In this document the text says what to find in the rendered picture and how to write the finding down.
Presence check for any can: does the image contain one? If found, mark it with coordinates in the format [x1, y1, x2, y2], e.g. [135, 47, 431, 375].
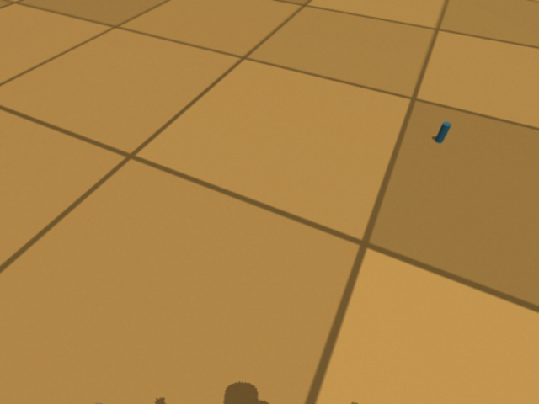
[435, 122, 451, 143]

